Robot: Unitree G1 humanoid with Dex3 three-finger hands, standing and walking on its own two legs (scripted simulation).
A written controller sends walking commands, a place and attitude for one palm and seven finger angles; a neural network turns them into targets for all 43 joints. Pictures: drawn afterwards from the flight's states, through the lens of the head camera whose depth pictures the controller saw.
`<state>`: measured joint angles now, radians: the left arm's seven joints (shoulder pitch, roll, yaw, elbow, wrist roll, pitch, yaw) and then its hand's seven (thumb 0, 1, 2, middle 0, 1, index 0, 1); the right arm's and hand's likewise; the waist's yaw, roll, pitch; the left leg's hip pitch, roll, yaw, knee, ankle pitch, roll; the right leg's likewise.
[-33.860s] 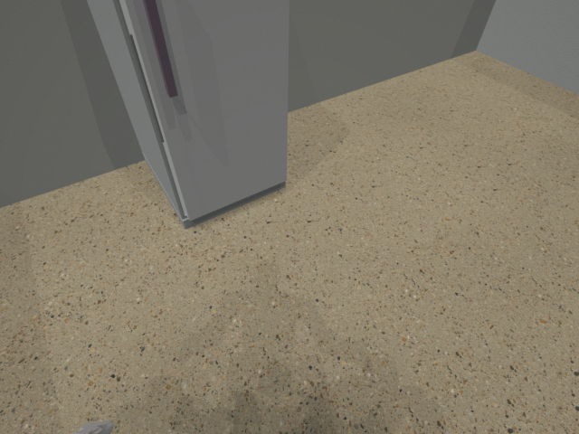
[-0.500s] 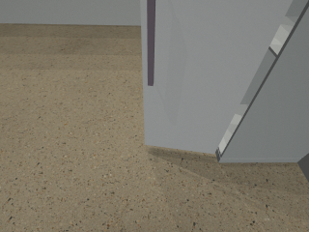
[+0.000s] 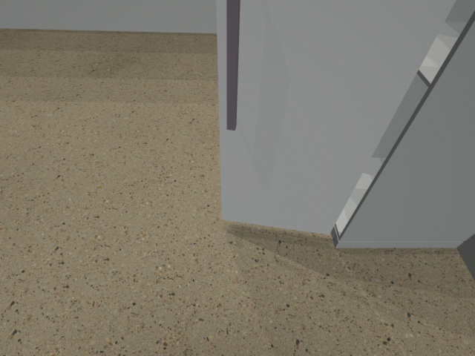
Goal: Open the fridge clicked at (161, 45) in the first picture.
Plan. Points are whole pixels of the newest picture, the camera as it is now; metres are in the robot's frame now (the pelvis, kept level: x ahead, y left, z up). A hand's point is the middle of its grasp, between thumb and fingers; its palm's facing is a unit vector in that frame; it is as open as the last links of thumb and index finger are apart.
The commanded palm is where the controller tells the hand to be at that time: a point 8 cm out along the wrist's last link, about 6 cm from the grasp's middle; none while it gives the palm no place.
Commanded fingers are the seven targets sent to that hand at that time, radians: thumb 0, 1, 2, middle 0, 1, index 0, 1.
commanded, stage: stand and wait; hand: left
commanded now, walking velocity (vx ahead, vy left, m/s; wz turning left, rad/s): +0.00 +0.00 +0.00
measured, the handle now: (234, 42) +0.76 +0.05 +0.16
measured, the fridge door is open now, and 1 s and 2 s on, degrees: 81 81 81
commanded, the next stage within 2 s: none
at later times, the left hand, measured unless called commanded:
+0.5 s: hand out of the picture +0.01 +0.18 -0.18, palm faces +0.01 -0.98 -0.19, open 7.4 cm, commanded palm none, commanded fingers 0.00 0.90 0.90 -0.20 -0.30 -0.20 -0.30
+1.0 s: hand out of the picture +0.02 +0.18 -0.18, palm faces +0.02 -0.98 -0.20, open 7.4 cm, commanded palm none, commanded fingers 0.00 0.90 0.90 -0.20 -0.30 -0.20 -0.30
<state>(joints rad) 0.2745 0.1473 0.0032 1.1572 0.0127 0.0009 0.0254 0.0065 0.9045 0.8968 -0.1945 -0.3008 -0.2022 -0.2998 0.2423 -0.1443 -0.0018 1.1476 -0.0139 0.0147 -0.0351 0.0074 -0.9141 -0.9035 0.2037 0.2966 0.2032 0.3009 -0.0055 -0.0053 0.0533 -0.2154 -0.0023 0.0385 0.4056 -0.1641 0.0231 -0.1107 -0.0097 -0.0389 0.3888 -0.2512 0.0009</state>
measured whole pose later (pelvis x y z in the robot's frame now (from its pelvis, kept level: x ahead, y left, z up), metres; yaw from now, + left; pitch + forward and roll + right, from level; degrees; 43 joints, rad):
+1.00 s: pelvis +0.02 +0.00 +0.00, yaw +0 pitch -2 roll +0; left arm 0.25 0.18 0.01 1.15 0.01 -0.01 0.02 0.01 0.90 0.90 -0.19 -0.30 -0.20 -0.30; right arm 0.21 -0.17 0.00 1.15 -0.01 0.01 -0.03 0.00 -0.91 -0.90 0.20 0.30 0.20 0.30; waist 0.00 -0.01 0.06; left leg -0.18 0.00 0.03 0.39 -0.18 0.02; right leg -0.07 -0.01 -0.05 0.36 -0.26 0.00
